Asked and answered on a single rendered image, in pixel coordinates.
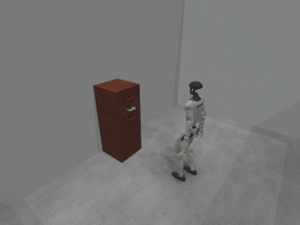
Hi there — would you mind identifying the robot right forearm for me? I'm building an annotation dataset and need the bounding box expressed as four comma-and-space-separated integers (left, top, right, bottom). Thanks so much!
198, 115, 206, 128

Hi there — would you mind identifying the drawer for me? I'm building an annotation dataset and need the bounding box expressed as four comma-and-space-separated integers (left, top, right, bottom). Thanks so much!
118, 99, 140, 118

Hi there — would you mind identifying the robot foot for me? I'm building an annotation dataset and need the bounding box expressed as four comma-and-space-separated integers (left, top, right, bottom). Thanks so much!
184, 166, 197, 175
172, 172, 186, 182

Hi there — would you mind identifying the right robot upper arm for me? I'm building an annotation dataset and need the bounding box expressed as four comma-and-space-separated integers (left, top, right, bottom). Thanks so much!
200, 96, 206, 116

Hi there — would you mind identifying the cabinet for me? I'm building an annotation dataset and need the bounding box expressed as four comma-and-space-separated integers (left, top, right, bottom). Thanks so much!
93, 79, 142, 163

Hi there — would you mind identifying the right robot hand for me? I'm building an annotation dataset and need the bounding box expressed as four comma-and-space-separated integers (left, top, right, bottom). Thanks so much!
195, 127, 203, 139

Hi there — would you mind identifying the left robot upper arm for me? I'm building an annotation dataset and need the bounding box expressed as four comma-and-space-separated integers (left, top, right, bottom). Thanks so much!
184, 101, 194, 126

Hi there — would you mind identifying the robot left forearm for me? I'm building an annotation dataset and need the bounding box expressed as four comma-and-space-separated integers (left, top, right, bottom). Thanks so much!
183, 121, 193, 143

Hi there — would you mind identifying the left robot foot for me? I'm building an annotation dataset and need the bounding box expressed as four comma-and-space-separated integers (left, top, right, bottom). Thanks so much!
172, 172, 186, 182

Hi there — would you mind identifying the right robot foot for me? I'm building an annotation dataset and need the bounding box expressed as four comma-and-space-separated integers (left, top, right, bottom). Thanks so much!
184, 166, 197, 175

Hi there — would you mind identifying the left robot hand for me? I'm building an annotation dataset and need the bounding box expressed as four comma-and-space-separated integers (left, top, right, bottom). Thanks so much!
179, 141, 188, 154

